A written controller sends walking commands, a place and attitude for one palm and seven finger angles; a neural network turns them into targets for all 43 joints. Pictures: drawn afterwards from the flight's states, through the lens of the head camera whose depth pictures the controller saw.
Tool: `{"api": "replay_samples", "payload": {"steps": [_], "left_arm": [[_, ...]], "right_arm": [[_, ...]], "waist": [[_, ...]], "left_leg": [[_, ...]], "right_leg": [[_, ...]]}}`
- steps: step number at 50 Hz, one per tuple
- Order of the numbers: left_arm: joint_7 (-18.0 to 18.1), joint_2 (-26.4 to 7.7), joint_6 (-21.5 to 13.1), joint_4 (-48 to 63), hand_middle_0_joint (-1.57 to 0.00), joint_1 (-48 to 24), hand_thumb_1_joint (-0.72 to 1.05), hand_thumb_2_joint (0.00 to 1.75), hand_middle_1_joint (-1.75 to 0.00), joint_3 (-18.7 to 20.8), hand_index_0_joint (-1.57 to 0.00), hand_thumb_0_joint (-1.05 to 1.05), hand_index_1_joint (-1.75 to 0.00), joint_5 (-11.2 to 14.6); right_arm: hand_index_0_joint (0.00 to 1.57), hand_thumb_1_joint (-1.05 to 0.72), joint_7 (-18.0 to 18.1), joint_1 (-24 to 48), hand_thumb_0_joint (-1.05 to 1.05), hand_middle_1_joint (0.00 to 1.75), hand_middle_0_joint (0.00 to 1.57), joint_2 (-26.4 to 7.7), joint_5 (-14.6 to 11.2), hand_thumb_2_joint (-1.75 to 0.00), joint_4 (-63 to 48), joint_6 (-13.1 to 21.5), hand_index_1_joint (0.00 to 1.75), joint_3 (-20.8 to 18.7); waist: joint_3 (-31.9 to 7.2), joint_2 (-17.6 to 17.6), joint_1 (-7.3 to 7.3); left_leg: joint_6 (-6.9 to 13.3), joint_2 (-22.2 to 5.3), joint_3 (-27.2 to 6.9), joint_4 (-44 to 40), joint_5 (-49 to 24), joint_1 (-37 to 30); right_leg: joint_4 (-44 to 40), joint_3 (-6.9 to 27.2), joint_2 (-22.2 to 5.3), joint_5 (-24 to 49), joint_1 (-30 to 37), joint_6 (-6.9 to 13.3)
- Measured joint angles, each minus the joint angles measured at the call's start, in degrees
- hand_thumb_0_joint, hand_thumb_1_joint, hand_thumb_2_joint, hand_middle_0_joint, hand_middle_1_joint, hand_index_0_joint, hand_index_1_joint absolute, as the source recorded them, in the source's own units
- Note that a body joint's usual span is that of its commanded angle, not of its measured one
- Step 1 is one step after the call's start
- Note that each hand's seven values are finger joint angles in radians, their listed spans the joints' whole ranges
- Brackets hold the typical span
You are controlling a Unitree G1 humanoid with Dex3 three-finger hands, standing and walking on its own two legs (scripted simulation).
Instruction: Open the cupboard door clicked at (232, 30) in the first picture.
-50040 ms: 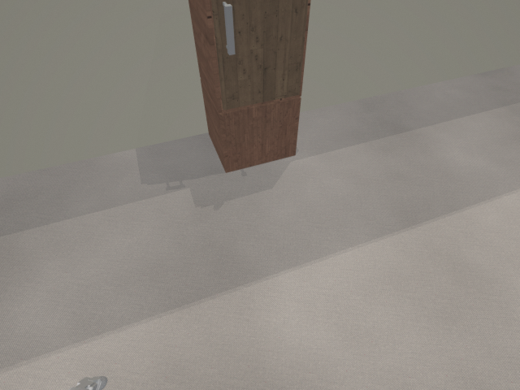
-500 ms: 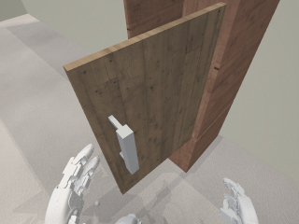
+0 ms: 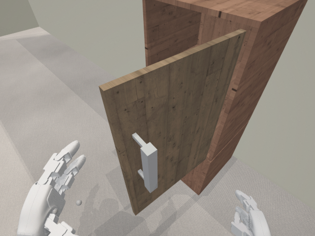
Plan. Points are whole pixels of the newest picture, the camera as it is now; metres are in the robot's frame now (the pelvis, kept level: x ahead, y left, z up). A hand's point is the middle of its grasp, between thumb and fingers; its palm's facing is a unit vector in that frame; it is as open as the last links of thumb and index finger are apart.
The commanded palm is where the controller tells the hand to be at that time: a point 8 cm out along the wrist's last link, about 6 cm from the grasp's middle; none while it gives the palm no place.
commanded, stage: draw the hand back to the body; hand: left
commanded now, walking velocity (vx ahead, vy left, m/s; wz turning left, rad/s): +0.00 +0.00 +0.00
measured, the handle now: (144, 163) +0.28 +0.06 +0.07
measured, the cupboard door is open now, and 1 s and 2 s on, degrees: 84 84 84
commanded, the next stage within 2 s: step back with the hand held close in 1.06 s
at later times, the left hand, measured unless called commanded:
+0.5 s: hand (36, 162) +0.21 +0.24 +0.18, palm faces +0.30 -0.88 -0.37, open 11.3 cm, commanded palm +0.16 +0.30 +0.20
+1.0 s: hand (34, 147) +0.22 +0.24 +0.20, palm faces +0.38 -0.84 -0.39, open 7.5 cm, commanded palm +0.17 +0.29 +0.22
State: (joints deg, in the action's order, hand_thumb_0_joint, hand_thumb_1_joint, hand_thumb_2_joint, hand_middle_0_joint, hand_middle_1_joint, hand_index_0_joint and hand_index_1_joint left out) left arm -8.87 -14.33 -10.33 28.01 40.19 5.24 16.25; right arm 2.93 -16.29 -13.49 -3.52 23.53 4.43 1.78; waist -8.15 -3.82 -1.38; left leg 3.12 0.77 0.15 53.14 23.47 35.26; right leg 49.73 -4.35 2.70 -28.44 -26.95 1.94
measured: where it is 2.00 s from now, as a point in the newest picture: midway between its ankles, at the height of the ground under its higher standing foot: outside the picture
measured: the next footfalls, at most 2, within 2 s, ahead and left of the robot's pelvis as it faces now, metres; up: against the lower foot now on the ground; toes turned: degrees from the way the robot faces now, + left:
right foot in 1.94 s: -0.06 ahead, -0.09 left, +0.00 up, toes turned +3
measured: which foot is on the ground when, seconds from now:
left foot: down 0.00-1.00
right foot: down 0.00-1.00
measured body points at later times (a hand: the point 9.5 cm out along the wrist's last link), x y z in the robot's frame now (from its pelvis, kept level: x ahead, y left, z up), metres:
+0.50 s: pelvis +0.02 +0.02 +0.04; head +0.00 +0.01 +0.49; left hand +0.18 +0.29 +0.20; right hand +0.20 -0.20 -0.03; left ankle +0.04 +0.08 -0.69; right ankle -0.03 -0.10 -0.69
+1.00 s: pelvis +0.03 +0.00 +0.05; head +0.01 -0.02 +0.50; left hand +0.19 +0.29 +0.22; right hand +0.20 -0.24 -0.03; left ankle +0.04 +0.08 -0.69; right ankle -0.03 -0.10 -0.69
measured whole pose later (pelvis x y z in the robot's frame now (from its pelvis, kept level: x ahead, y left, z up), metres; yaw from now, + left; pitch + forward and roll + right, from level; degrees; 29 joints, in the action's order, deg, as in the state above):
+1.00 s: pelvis +0.03 +0.00 +0.05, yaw -2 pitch -3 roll +0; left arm 6.1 -20.7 -3.0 24.9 28.9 17.9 5.2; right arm 3.7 -11.9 -13.7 -0.9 34.8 3.1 1.3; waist 0.1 -2.9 -3.3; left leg 2.8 1.6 2.6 25.4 13.2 9.2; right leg 22.2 -0.7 2.2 -17.0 -2.1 1.8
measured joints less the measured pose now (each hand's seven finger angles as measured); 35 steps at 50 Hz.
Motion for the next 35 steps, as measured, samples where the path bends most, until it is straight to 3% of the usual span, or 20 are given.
{"api": "replay_samples", "payload": {"steps": [5,11,22,35], "left_arm": [[8.9,-2.4,5.3,2.5,-0.15,-0.1,-0.37,0.36,-0.30,-0.8,-0.15,-0.01,-0.30,-8.1],[14.3,-3.6,8.5,1.8,-0.16,-1.5,-0.19,0.43,-0.30,-0.1,-0.16,-0.01,-0.30,-11.7],[15.7,-4.8,8.4,1.1,-0.18,-5.7,0.18,0.59,-0.30,4.9,-0.18,0.00,-0.30,-12.5],[15.9,-7.1,7.8,-1.5,-0.20,-11.3,0.63,0.79,-0.31,13.0,-0.20,0.01,-0.30,-11.6]], "right_arm": [[0.20,-0.90,2.1,0.6,0.01,0.30,0.20,0.6,0.9,-0.90,0.8,-1.4,0.30,0.7],[0.20,-0.90,2.9,1.1,0.01,0.30,0.20,1.1,1.6,-0.90,2.5,-1.9,0.30,2.0],[0.20,-0.90,1.1,2.8,0.01,0.30,0.20,0.8,2.6,-0.90,7.1,-0.5,0.30,2.2],[0.20,-0.90,0.5,4.0,0.01,0.30,0.20,-0.1,2.7,-0.90,9.9,-1.0,0.30,0.4]], "waist": [[1.0,0.1,-1.02],[3.5,0.6,-1.17],[6.4,1.1,-1.51],[7.9,1.2,-2.13]], "left_leg": [[0.5,0.0,0.8,-4.5,-1.6,-4.8],[1.0,0.6,1.4,-11.4,-4.3,-11.3],[1.6,2.1,2.9,-21.8,-8.1,-20.5],[1.0,2.0,2.8,-26.7,-10.0,-24.5]], "right_leg": [[-5.0,1.0,0.0,2.2,4.6,-0.5],[-12.2,1.8,-0.5,5.4,11.1,-1.2],[-21.3,3.6,-2.0,9.1,19.2,-2.0],[-26.2,3.8,-1.7,11.1,23.1,-1.5]]}}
